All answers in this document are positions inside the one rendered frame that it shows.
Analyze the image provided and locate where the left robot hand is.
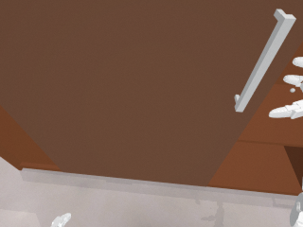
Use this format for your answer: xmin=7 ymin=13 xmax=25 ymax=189
xmin=51 ymin=213 xmax=71 ymax=227

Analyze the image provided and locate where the right robot upper arm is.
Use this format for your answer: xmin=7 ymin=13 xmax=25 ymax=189
xmin=290 ymin=192 xmax=303 ymax=227

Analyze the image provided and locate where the right robot hand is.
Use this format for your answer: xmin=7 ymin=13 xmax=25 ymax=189
xmin=269 ymin=57 xmax=303 ymax=119

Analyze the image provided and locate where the wardrobe door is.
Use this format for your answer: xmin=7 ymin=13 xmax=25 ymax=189
xmin=0 ymin=105 xmax=55 ymax=166
xmin=0 ymin=0 xmax=303 ymax=187

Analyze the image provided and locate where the handle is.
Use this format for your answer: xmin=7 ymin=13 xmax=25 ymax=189
xmin=234 ymin=9 xmax=296 ymax=113

